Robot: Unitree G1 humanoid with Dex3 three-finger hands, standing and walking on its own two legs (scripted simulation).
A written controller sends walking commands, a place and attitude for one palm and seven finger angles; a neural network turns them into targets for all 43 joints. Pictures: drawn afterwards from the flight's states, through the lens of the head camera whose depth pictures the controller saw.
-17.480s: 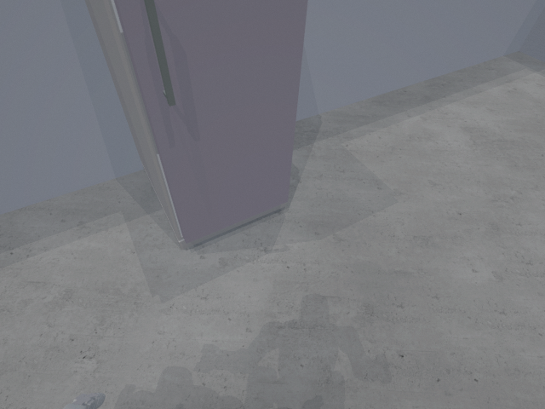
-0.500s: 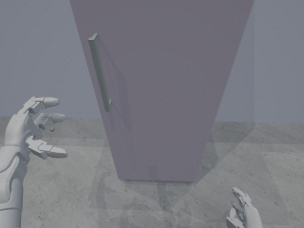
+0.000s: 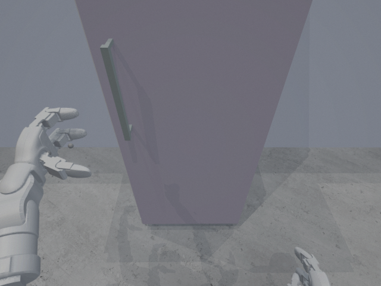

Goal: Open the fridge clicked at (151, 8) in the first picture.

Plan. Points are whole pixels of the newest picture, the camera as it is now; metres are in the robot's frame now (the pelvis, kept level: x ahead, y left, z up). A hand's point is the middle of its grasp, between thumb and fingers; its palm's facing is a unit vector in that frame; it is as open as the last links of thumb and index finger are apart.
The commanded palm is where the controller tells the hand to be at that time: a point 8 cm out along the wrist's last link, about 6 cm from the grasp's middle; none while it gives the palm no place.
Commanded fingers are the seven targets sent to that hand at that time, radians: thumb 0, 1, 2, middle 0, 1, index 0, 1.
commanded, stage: move the hooked fingers beside the handle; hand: left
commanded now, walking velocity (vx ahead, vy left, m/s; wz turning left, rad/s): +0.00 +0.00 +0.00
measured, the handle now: (120, 95) +0.54 +0.24 +0.13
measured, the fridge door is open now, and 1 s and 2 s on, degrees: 0 0 0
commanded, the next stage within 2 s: feel for the door with the fingertips in 1.82 s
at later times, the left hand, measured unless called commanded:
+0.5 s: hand (81, 124) +0.39 +0.28 +0.15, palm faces +0.16 -0.99 +0.00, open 13.9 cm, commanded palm +0.36 +0.33 +0.15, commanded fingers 0.00 -0.50 0.30 -0.30 -1.20 -0.30 -1.20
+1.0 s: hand (90, 107) +0.46 +0.28 +0.14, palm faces +0.14 -0.99 +0.00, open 13.9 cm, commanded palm +0.44 +0.34 +0.14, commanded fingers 0.00 -0.50 0.30 -0.30 -1.20 -0.30 -1.20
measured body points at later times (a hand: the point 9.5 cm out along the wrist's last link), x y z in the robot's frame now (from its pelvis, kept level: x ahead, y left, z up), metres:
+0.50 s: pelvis +0.00 +0.00 +0.00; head +0.01 +0.01 +0.45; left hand +0.38 +0.33 +0.15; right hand +0.11 -0.26 -0.10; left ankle +0.03 +0.11 -0.74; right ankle -0.02 -0.12 -0.74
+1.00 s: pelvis +0.01 +0.01 -0.01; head +0.05 +0.03 +0.44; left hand +0.45 +0.34 +0.15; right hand +0.04 -0.27 -0.11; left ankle +0.03 +0.11 -0.74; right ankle -0.02 -0.12 -0.74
